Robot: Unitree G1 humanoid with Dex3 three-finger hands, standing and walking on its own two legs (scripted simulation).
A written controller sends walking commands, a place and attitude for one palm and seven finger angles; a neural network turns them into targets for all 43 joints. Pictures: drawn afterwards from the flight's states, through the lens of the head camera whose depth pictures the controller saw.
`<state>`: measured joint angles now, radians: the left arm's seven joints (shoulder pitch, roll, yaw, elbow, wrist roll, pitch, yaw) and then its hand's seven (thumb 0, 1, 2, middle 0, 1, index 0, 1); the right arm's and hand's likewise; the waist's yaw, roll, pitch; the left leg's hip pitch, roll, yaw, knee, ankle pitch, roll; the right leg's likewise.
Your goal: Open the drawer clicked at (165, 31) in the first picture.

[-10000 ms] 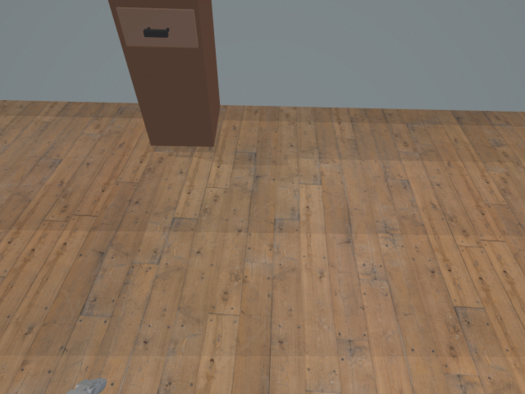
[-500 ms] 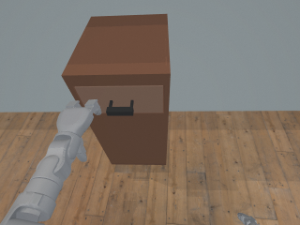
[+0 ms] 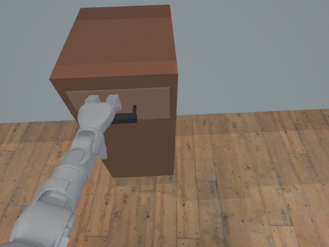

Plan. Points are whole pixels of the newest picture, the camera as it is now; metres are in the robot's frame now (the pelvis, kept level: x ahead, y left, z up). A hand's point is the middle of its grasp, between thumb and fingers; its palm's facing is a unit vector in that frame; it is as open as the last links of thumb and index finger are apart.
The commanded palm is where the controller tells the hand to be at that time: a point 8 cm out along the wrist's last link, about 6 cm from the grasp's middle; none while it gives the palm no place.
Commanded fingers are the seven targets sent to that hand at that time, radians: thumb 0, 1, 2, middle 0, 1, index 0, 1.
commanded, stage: move the hooked fingers above the handle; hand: left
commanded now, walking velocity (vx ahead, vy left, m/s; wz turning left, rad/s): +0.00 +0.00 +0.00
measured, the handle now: (121, 113) +0.54 +0.16 -0.07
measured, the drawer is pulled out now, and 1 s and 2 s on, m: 0.00 0.00 0.00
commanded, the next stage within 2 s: none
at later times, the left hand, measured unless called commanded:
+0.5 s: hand (119, 115) +0.49 +0.15 -0.01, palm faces -0.03 -0.02 -1.00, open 13.9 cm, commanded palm +0.47 +0.16 +0.04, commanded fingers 0.00 -0.50 0.30 -0.30 -1.20 -0.30 -1.20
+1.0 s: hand (116, 118) +0.48 +0.16 -0.02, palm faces -0.02 -0.04 -1.00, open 13.9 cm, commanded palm +0.47 +0.16 +0.04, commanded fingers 0.00 -0.50 0.30 -0.30 -1.20 -0.30 -1.20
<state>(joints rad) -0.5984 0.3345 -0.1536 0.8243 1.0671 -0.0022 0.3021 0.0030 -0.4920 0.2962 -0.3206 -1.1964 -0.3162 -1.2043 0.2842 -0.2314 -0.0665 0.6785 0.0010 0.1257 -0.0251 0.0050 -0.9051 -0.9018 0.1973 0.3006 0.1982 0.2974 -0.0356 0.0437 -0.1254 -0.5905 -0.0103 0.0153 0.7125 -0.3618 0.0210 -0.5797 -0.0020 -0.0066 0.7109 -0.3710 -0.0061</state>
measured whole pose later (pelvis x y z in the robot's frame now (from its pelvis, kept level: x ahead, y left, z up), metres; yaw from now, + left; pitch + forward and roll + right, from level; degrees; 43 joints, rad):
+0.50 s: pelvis -0.01 +0.00 -0.02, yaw -1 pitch +22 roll -1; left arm -0.88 0.36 -0.09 1.16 1.11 0.05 0.44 0.00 -0.49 0.30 -0.32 -1.20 -0.32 -1.20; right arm 0.35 -0.25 -0.07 0.73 -0.03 0.08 0.00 0.00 -0.91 -0.90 0.20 0.30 0.20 0.30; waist -0.15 0.05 -0.16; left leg -0.84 0.01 0.01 0.87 -0.41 0.02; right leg -0.82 0.02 -0.01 0.84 -0.40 -0.01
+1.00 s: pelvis -0.01 +0.01 -0.02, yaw -1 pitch +22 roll -2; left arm -0.84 0.33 -0.11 1.11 1.10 0.02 0.44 0.00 -0.49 0.30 -0.32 -1.20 -0.32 -1.21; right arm 0.35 -0.24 -0.08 0.73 -0.03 0.08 0.02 0.00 -0.91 -0.90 0.20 0.30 0.20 0.30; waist -0.12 0.06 -0.18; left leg -0.84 0.01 0.00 0.88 -0.42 0.03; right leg -0.81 0.01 -0.02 0.84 -0.41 0.00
